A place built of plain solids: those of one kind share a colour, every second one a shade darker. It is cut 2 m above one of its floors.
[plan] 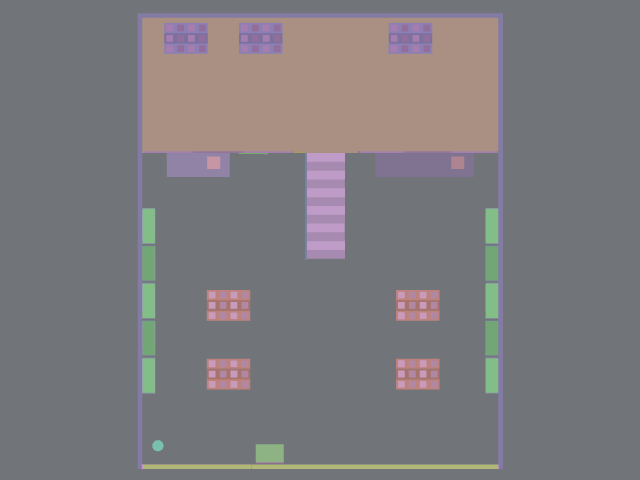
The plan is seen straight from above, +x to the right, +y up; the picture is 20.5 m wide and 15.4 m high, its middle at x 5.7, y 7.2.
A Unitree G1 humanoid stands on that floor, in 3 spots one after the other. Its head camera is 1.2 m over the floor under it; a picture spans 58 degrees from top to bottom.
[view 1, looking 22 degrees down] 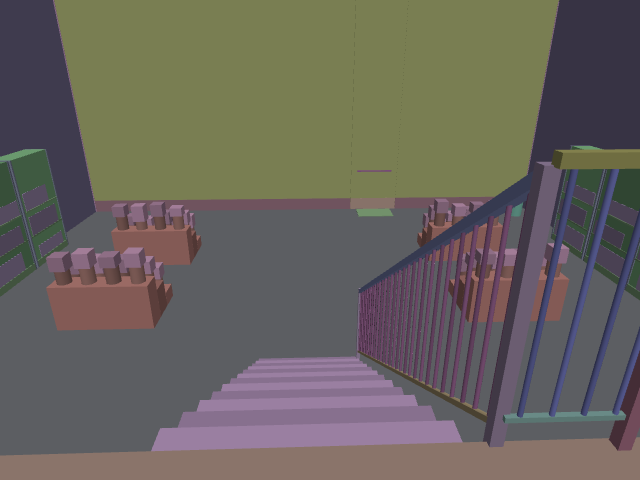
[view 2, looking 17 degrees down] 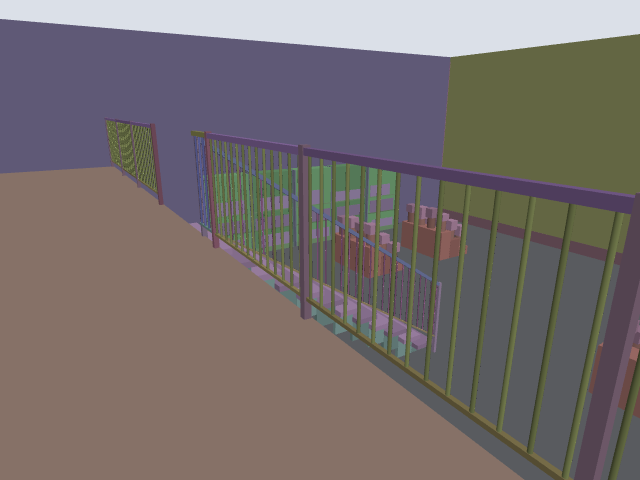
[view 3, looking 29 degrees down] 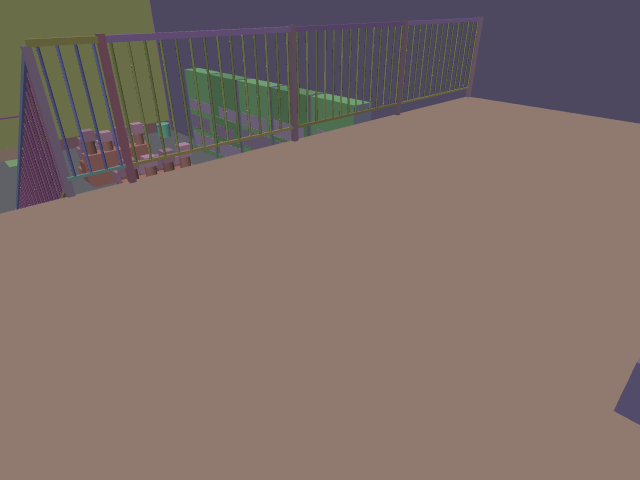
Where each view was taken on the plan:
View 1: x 5.89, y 11.09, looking -92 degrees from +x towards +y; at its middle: ground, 9.59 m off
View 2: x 1.20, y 11.19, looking -32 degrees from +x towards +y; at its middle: upper_guard_bar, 2.29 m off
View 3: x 5.89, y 13.23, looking -133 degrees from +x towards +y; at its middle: upper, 2.48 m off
